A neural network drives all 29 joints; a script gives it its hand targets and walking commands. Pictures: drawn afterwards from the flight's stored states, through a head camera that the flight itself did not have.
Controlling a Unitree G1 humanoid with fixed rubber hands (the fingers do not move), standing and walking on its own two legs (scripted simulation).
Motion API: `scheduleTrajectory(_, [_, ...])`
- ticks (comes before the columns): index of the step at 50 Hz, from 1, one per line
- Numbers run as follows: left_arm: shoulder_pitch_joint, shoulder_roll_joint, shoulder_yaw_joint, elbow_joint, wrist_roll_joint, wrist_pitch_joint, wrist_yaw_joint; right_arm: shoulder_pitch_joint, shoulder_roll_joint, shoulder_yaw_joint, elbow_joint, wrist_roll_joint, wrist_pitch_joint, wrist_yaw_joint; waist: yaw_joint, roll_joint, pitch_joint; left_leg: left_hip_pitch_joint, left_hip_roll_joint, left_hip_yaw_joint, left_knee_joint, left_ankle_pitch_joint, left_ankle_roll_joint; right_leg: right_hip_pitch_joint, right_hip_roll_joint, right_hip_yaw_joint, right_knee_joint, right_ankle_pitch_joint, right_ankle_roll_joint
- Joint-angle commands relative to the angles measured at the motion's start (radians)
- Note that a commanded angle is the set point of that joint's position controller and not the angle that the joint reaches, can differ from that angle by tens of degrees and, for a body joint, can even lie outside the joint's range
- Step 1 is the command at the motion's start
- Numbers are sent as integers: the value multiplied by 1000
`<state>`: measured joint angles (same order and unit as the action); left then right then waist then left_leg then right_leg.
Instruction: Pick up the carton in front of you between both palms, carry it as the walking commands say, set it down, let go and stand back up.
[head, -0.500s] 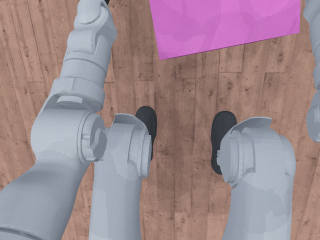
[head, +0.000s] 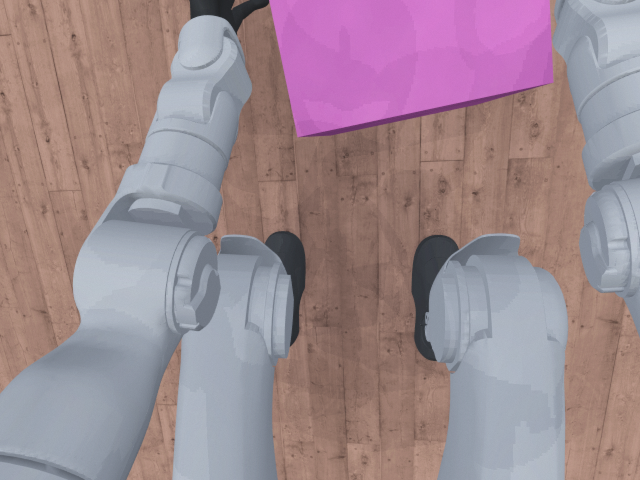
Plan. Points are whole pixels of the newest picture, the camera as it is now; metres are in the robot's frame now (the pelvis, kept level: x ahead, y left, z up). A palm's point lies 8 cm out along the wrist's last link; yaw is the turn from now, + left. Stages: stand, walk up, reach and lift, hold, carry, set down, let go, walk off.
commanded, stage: reach and lift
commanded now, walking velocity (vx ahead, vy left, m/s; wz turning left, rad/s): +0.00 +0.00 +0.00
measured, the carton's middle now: (394, 22) +0.53 -0.07 -0.25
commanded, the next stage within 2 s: none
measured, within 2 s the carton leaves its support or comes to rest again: leaves its support in 0.26 s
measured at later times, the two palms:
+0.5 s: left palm (201, 3) +0.52 +0.09 -0.10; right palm out of the picture +0.52 -0.21 -0.12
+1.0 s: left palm out of the picture +0.50 +0.09 +0.08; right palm out of the picture +0.47 -0.21 +0.06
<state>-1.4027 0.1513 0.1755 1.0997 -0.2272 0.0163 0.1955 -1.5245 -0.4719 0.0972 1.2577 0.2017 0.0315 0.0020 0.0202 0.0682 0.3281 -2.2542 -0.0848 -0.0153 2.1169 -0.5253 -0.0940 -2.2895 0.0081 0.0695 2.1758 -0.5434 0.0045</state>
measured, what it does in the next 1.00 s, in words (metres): rises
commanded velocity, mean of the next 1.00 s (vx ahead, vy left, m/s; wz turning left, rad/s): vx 0.00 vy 0.00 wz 0.00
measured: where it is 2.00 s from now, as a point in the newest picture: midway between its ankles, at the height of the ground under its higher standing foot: (355, 313)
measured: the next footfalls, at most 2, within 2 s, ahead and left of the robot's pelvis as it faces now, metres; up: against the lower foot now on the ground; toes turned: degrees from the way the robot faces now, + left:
none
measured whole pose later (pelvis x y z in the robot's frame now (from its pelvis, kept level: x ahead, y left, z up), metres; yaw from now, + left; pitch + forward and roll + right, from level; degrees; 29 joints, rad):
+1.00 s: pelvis +0.01 +0.01 +0.13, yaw -6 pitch +42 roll +2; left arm -0.94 -0.14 0.55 0.60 0.18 0.28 0.13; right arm -1.03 -0.11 -0.33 0.81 -0.22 0.35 0.01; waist 0.01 0.06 -0.17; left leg -1.92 -0.15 -0.10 1.70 -0.51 -0.09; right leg -1.95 0.10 0.10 1.70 -0.48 0.06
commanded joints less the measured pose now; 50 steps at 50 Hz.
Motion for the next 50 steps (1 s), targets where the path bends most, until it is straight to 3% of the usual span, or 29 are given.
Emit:
scheduleTrajectory(1, [-359,-494,-10,-77,95,20,-87,-444,506,50,-68,-50,18,110,-5,-130,-1047,544,-62,116,-91,183,14,533,34,-46,-199,159,-14])
scheduleTrajectory(4, [-461,-765,0,-129,188,71,-176,-490,786,27,-138,-104,53,204,-9,-129,-1007,493,-87,122,-79,182,28,476,56,-57,-193,169,-14])
scheduleTrajectory(9, [-456,-936,-14,-194,187,110,-247,-412,983,-8,-206,-115,84,252,-36,-96,-1090,461,-101,135,-63,258,36,517,76,-77,-164,302,-24])
scheduleTrajectory(17, [-450,-1122,-192,-353,73,157,-252,-482,1129,127,-550,-38,105,199,-70,-150,-1538,495,-110,150,-56,404,23,894,92,-102,-173,579,-8])
scheduleTrajectory(21, [-438,-1175,-294,-465,69,205,-236,-464,1197,188,-699,-27,147,159,-84,-182,-1756,533,-120,156,-103,369,23,1067,108,-125,-216,590,9])
scheduleTrajectory(24, [-430,-1131,-306,-529,103,234,-225,-382,1247,185,-681,-37,202,147,-63,-198,-1700,544,-124,158,-174,244,36,1042,122,-137,-289,431,18])
scheduleTrajectory(28, [-371,-1083,-168,-384,231,273,-237,-304,1316,94,-489,-113,255,179,12,-209,-1350,455,-118,160,-274,16,59,797,132,-136,-418,75,24])
scheduleTrajectory(30, [-363,-1095,-89,-354,295,283,-253,-325,1334,27,-465,-167,259,200,37,-213,-1282,453,-117,155,-315,-15,71,751,134,-132,-458,-5,21])
scheduleTrajectory(33, [-376,-1130,-40,-338,325,289,-268,-326,1360,-56,-438,-223,261,213,29,-201,-1305,513,-117,142,-382,-14,72,767,138,-133,-497,-11,15])
scheduleTrajectory(37, [-348,-1172,-41,-297,342,300,-287,-241,1345,-158,-360,-298,261,225,-24,-122,-1303,594,-119,123,-475,-16,54,780,144,-146,-552,22,-4])
scheduleTrajectory(40, [-297,-1215,-59,-287,342,307,-300,-184,1346,-181,-354,-329,260,235,-49,-83,-1344,658,-121,119,-528,20,41,826,142,-149,-597,73,-10])
scheduleTrajectory(45, [-199,-1301,-166,-342,300,302,-314,-166,1400,-73,-507,-277,247,240,-46,-72,-1498,787,-123,109,-577,169,30,956,142,-151,-640,242,-4])
scheduleTrajectory(50, [-93,-1328,-297,-420,246,302,-313,-114,1441,82,-648,-199,254,229,-34,-107,-1579,889,-120,89,-629,251,29,1109,152,-141,-689,339,11])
